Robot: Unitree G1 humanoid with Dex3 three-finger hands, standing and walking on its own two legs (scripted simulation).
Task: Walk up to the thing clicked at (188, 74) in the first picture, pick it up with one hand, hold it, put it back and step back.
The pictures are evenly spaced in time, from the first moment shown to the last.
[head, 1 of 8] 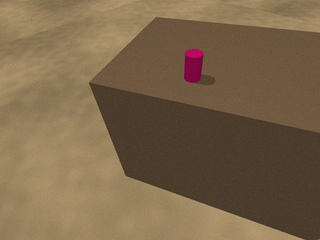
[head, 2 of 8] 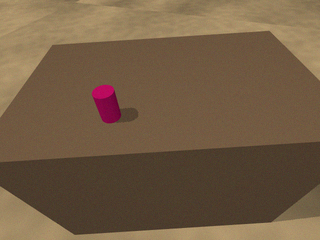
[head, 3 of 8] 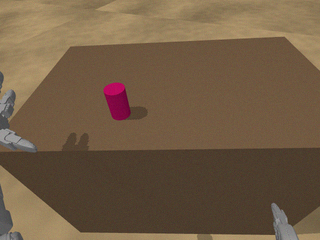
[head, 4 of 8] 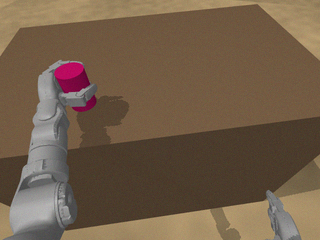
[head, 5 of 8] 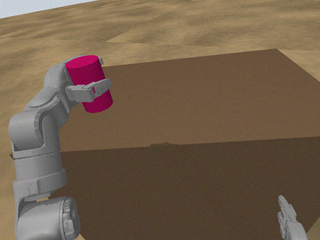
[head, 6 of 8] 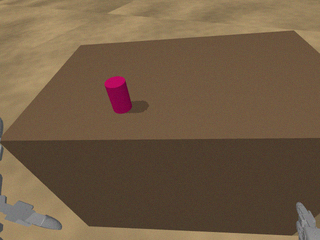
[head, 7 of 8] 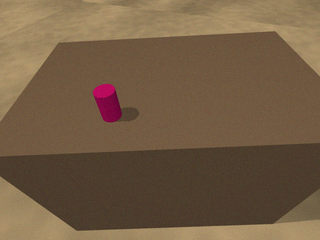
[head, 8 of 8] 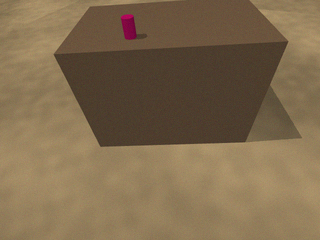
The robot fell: no
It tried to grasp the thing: yes
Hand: left
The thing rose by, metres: 0.23
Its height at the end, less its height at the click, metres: +0.00
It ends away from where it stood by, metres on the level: 0.01
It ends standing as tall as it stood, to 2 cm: yes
